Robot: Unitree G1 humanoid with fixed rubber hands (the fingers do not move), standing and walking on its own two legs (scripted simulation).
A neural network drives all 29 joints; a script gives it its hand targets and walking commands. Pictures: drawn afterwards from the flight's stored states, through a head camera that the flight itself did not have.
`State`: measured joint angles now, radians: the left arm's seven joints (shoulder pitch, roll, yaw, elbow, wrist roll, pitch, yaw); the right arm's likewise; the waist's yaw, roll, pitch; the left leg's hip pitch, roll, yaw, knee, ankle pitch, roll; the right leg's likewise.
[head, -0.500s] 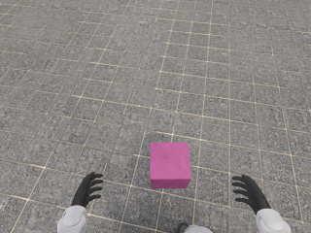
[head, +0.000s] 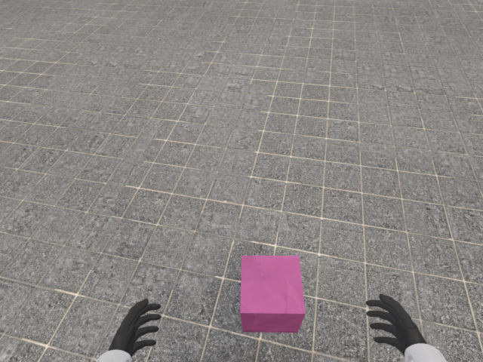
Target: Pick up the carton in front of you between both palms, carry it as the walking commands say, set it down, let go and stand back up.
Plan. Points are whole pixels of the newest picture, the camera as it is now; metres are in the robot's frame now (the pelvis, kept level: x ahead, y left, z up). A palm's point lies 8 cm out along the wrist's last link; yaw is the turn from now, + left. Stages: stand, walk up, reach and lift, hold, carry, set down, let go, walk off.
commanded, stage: let go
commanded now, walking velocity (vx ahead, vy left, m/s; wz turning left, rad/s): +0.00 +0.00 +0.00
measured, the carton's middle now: (270, 295) +0.44 -0.05 -0.65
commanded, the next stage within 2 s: stand in 0.04 s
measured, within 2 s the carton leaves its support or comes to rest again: neither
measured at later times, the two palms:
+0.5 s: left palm out of the picture +0.14 +0.28 -0.09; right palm (439, 351) +0.15 -0.29 -0.09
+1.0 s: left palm out of the picture +0.11 +0.29 -0.09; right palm out of the picture +0.12 -0.31 -0.10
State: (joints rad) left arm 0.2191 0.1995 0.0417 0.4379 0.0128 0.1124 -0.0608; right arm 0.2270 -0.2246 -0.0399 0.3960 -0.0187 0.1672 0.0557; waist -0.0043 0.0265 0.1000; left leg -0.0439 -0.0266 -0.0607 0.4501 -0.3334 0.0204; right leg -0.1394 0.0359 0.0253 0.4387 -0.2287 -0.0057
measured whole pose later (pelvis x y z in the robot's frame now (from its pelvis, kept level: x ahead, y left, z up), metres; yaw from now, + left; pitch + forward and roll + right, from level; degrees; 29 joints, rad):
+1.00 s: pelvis +0.00 -0.01 +0.00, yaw +1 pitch -2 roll +0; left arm 0.15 0.35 0.03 0.91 0.03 -0.01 0.01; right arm 0.19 -0.37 -0.02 0.83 -0.03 0.00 -0.02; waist 0.01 0.02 0.01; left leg -0.07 -0.03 -0.09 0.42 -0.31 0.00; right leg -0.18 0.03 0.00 0.44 -0.23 -0.02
